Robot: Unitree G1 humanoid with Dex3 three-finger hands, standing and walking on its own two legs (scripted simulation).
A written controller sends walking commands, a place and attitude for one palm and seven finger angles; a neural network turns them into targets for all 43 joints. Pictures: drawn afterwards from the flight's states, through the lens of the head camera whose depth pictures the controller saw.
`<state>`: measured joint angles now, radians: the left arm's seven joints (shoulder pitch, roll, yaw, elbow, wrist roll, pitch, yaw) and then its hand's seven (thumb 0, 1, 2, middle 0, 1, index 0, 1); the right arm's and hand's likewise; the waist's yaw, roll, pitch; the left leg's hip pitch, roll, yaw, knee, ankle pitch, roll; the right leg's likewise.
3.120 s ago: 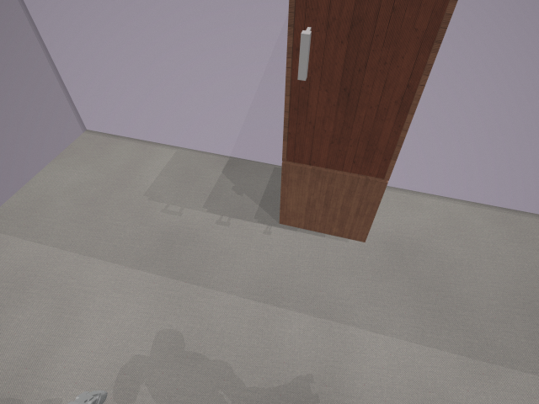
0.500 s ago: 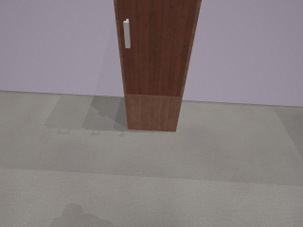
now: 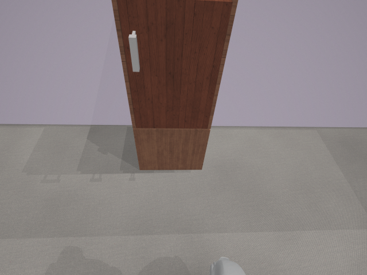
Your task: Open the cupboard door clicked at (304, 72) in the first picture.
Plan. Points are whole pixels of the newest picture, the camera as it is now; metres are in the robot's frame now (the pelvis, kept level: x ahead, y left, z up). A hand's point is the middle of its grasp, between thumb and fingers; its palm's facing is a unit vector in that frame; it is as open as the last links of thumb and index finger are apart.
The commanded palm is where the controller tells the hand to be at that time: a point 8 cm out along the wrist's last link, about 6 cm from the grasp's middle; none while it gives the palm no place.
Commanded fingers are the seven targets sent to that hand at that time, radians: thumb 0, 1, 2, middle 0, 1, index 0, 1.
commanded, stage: take the last steps up to it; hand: left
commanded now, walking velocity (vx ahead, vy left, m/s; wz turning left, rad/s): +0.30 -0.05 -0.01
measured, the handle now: (135, 51) +0.81 +0.20 +0.07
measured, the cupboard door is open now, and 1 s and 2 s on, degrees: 0 0 0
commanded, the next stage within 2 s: come to a stop and stand still in 0.44 s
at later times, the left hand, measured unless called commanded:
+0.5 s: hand (132, 258) +0.20 +0.13 -0.18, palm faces +0.09 -0.98 -0.19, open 7.2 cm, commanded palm none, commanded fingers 0.00 0.90 0.90 -0.20 -0.30 -0.20 -0.30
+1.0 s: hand (134, 236) +0.26 +0.14 -0.18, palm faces +0.08 -0.96 -0.26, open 7.4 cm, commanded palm none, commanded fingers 0.00 0.90 0.90 -0.20 -0.30 -0.20 -0.30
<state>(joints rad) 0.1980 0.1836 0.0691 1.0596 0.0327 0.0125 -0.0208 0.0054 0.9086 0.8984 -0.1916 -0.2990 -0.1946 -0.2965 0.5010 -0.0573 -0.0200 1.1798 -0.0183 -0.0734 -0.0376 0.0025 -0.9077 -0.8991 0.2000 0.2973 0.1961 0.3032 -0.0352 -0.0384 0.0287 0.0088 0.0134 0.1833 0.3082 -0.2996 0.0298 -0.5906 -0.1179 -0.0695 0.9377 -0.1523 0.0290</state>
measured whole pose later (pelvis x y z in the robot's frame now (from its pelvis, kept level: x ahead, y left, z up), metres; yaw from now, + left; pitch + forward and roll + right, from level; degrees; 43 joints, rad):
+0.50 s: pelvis +0.19 -0.05 +0.00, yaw +2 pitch -1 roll -2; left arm 0.28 0.16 0.04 1.09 0.03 -0.06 0.01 -0.02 0.93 0.90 -0.20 -0.30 -0.20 -0.30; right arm 0.18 -0.18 -0.06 1.01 -0.02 -0.02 0.00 0.00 -0.91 -0.90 0.19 0.30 0.19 0.30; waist 0.00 0.03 0.01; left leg -0.48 0.13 0.10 0.80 -0.27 -0.02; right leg -0.14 0.00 -0.20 0.42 -0.25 -0.04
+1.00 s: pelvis +0.23 -0.06 -0.01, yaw +1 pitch -2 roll +1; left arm 0.24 0.18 0.06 1.01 0.02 0.03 0.03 0.00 0.91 0.90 -0.19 -0.30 -0.20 -0.30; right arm 0.13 -0.18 -0.07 1.04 -0.02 0.03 -0.03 -0.01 -0.92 -0.90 0.20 0.30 0.20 0.30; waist 0.01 0.01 0.07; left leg -0.32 0.09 0.15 0.54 -0.18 0.00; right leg -0.29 -0.06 -0.06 0.68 -0.36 0.02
